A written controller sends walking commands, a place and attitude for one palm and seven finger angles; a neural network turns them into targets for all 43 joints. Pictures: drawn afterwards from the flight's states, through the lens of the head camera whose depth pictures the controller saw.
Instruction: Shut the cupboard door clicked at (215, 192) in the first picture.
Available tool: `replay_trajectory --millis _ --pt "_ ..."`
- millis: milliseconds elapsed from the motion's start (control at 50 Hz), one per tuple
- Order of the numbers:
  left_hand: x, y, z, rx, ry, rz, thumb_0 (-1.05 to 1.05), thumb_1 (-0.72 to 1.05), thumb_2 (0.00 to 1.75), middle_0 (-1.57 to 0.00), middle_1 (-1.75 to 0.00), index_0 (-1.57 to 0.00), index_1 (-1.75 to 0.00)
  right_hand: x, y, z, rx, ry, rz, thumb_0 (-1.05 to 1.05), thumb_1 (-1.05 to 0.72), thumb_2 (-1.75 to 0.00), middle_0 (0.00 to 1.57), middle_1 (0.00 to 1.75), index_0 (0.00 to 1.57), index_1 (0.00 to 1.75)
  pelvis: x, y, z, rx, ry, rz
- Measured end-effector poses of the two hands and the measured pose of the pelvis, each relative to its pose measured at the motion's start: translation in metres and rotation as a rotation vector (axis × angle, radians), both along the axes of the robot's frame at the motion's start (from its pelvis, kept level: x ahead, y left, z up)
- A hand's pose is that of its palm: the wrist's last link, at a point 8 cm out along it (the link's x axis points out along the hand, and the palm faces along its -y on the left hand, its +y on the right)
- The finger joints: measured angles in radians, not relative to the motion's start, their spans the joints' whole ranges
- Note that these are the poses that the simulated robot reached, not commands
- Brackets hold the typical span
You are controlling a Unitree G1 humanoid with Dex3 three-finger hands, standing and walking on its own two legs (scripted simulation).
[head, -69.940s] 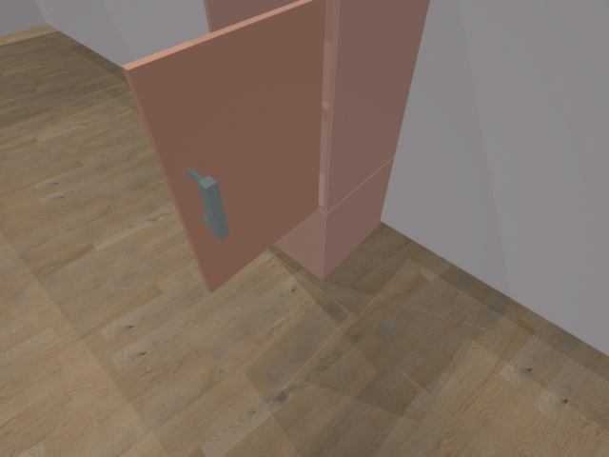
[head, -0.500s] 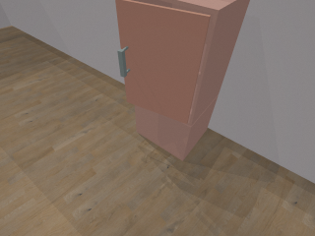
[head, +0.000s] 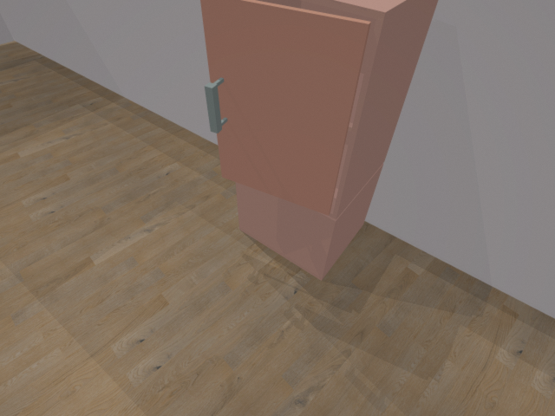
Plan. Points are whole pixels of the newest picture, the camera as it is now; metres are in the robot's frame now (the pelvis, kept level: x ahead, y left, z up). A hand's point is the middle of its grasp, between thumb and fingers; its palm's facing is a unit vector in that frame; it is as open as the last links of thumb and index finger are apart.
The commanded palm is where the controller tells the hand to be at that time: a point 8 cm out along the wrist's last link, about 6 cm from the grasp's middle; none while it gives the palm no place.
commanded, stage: look to check the result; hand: left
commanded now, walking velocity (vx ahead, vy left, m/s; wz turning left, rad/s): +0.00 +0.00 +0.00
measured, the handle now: (218, 105) +0.92 +0.22 -0.03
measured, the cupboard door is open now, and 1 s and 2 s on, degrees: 11 11 11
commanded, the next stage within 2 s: walk to a spot facing it in 0.18 s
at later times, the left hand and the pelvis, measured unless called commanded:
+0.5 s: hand out of the picture +0.01 +0.18 -0.18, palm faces +0.08 -0.98 -0.20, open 7.4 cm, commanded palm none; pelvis +0.01 +0.00 +0.00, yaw +3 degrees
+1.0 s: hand out of the picture +0.01 +0.24 -0.17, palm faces +0.37 -0.90 -0.24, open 7.4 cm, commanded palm none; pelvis -0.01 +0.01 +0.00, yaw +21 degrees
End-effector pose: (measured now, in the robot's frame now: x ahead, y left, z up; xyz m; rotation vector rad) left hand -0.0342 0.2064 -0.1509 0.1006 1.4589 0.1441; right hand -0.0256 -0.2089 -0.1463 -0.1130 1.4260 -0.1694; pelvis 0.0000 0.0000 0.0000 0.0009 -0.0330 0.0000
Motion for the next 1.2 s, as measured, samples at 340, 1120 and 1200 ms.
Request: replay_trajectory --millis 340,1120,1200 --pt "0.029 0.013 0.003 0.024 -0.029 -0.022 0.00 0.90 0.89 -0.20 -0.30 -0.20 -0.30 0.014 -0.011 0.003 -0.027 0.004 0.010 0.01 -0.91 -0.90 0.20 0.30 0.20 0.30 0.010 0.001 0.001 -0.001 0.007 0.001" --pt "0.007 0.073 0.020 0.181 -0.224 0.352 0.00 0.90 0.89 -0.20 -0.30 -0.20 -0.30 0.164 -0.013 0.022 -0.093 -0.134 0.471 0.01 -0.91 -0.90 0.20 0.30 0.21 0.30 -0.002 -0.004 0.000 -0.046 0.068 0.438" --pt "0.005 0.056 0.026 0.206 -0.230 0.387 0.00 0.90 0.89 -0.20 -0.30 -0.19 -0.30 0.178 -0.024 0.012 -0.073 -0.117 0.509 0.01 -0.91 -0.90 0.20 0.30 0.21 0.30 0.003 -0.021 -0.003 -0.040 0.072 0.494"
